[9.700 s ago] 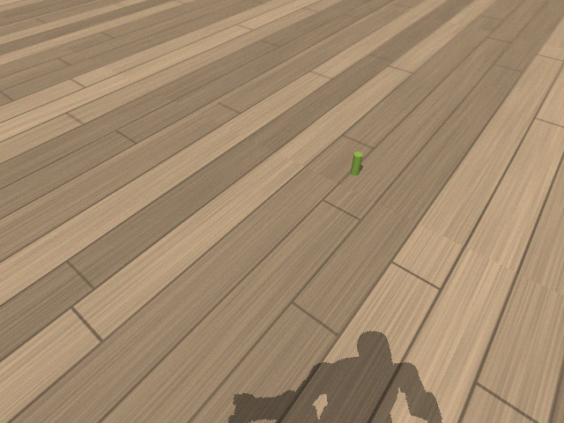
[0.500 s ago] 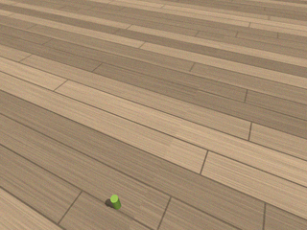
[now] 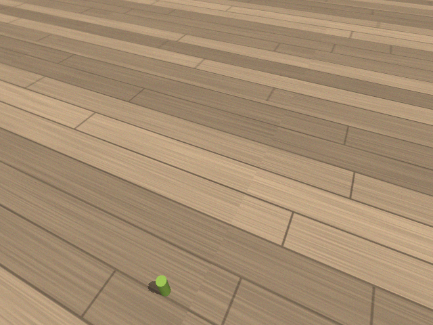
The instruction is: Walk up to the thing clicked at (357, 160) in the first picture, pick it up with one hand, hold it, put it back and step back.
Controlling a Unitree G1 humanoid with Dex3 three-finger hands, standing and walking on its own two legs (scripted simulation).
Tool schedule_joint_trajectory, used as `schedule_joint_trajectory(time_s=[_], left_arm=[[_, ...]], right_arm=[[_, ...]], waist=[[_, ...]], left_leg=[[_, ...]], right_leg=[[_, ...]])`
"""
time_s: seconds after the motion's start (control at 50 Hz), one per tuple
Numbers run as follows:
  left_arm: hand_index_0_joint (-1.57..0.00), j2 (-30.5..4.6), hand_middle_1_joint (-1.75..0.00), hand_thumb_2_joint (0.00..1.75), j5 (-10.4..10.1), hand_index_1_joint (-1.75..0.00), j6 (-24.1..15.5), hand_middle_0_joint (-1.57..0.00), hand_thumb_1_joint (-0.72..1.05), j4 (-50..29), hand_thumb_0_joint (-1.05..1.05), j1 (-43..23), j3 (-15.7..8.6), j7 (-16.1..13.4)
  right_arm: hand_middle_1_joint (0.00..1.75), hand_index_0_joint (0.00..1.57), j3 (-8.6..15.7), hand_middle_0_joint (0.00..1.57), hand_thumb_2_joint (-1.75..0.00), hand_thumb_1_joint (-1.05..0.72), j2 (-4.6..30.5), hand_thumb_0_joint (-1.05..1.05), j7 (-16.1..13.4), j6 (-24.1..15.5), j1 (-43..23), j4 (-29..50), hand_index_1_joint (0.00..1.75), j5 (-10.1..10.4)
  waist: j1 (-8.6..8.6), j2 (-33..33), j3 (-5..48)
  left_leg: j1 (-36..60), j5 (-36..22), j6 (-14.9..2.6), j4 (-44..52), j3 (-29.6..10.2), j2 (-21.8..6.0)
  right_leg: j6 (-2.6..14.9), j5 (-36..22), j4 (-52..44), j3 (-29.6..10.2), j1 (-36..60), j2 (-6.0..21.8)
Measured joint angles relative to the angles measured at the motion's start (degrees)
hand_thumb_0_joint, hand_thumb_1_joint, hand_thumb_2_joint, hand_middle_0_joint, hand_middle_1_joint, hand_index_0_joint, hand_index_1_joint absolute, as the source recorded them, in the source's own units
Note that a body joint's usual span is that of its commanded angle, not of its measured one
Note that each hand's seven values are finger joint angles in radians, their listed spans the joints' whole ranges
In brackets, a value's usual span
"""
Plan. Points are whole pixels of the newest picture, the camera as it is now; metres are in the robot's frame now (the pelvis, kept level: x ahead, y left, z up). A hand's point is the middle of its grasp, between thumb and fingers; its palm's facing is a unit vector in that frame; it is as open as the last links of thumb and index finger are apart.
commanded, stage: stand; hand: left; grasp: from above
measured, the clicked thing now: (163, 286) +0.43 +0.25 -0.72
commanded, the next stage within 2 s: rise first in 0.42 s
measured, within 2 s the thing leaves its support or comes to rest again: neither
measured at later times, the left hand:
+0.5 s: hand out of the picture +0.07 +0.26 -0.16, palm faces -0.02 -0.94 -0.34, open 7.4 cm
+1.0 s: hand out of the picture +0.15 +0.26 -0.19, palm faces -0.08 -0.92 -0.39, open 12.8 cm
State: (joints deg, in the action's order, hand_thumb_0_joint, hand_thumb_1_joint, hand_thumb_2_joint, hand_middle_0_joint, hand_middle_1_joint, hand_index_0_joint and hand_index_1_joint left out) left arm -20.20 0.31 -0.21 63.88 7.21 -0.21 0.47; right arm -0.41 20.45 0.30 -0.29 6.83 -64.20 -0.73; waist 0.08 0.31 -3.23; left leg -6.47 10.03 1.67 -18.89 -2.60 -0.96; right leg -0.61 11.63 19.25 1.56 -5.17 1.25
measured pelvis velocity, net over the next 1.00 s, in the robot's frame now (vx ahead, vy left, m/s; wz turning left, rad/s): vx -0.01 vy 0.01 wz -0.03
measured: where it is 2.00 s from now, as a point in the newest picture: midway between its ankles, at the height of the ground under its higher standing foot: outside the picture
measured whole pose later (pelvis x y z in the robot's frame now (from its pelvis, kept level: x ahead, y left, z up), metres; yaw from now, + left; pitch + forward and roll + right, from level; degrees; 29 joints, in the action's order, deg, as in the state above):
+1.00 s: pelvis -0.01 +0.01 -0.05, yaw -2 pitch +11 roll -1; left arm -17.6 8.5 9.9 48.7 2.3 -8.7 -0.4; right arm 2.0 14.4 -0.6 -4.4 14.1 -38.4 1.0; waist -2.0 0.5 3.5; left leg -35.8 22.7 0.9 -47.6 -1.2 -1.2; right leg -1.3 22.9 46.4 -0.5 -34.5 0.8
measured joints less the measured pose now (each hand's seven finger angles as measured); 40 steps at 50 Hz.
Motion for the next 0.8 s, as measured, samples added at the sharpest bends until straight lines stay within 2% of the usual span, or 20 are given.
schedule_joint_trajectory(time_s=[0.54, 0.58, 0.62, 0.68, 0.72, 0.76, 0.8], left_arm=[[-0.20, 0.1, -0.30, 0.90, 0.0, -0.30, 0.1, -0.21, 0.91, -0.1, 0.01, 0.0, 0.0, 0.0], [-0.20, 0.7, -0.32, 0.91, -1.3, -0.32, -0.3, -0.21, 0.89, -3.1, 0.01, 0.4, -0.9, -0.7], [-0.19, 1.6, -0.37, 0.91, -1.6, -0.37, -1.2, -0.20, 0.85, -3.4, 0.01, -2.4, -2.5, -1.0], [-0.19, 1.4, -0.49, 0.91, -0.1, -0.49, -0.8, -0.20, 0.74, -2.2, 0.01, -7.7, -4.7, -0.2], [-0.18, 0.8, -0.59, 0.89, 1.9, -0.58, -0.8, -0.19, 0.63, -2.1, 0.01, -10.2, -6.5, 0.6], [-0.18, 0.4, -0.69, 0.89, 3.9, -0.67, -0.1, -0.17, 0.52, -3.5, 0.01, -11.0, -8.3, 1.2], [-0.17, 0.6, -0.78, 0.88, 5.2, -0.75, 1.3, -0.16, 0.39, -6.4, 0.01, -10.2, -9.0, 0.9]], right_arm=[[0.30, 0.21, -0.1, 0.20, -0.90, -0.91, 0.0, 0.01, -0.1, -0.1, 0.2, 0.1, 0.30, 0.0], [0.30, 0.21, -0.1, 0.20, -0.90, -0.92, -0.1, 0.01, -1.1, -0.5, 1.7, 4.7, 0.30, 1.8], [0.30, 0.20, -0.1, 0.20, -0.91, -0.93, -0.7, 0.01, -1.9, -1.7, 2.4, 8.8, 0.30, 2.8], [0.30, 0.20, 0.4, 0.20, -0.91, -0.94, -2.8, 0.01, -2.5, -2.2, 2.4, 13.1, 0.30, 3.0], [0.30, 0.20, 0.9, 0.20, -0.91, -0.94, -4.3, 0.01, -2.3, -2.6, 2.8, 15.3, 0.30, 2.4], [0.30, 0.20, 1.4, 0.20, -0.91, -0.94, -5.5, 0.01, -1.9, -2.7, 3.6, 17.3, 0.30, 1.9], [0.30, 0.20, 1.8, 0.20, -0.91, -0.95, -6.3, 0.01, -1.7, -2.5, 4.8, 19.1, 0.30, 1.7]], waist=[[0.08, -0.1, 0.0], [-0.19, 0.1, 0.6], [-0.39, 0.3, 0.2], [-0.69, -0.2, 0.2], [-1.13, -0.8, 1.2], [-1.38, -1.2, 2.3], [-1.51, -1.2, 3.2]], left_leg=[[0.1, 0.2, -0.13, 0.1, 0.2, 0.1], [-2.8, 0.9, -0.24, -2.2, 0.1, 0.2], [-6.0, 1.9, -0.33, -5.0, 0.0, 0.3], [-11.3, 3.3, -0.18, -9.5, 0.2, 0.1], [-15.3, 4.4, -0.11, -12.7, 0.4, 0.0], [-18.3, 5.8, -0.05, -15.7, 0.8, -0.2], [-19.8, 6.9, -0.12, -17.5, 1.1, -0.3]], right_leg=[[-0.14, 0.2, 0.0, -0.2, 0.0, 0.1], [-0.14, 0.9, 2.2, -0.1, -2.8, 0.2], [-0.12, 1.8, 5.0, -0.1, -5.9, 0.3], [-0.03, 3.1, 9.4, -0.4, -11.4, 0.0], [0.06, 4.2, 12.6, -0.7, -15.5, -0.1], [0.12, 5.4, 15.6, -1.2, -18.7, -0.3], [0.06, 6.2, 17.2, -1.5, -20.2, -0.5]])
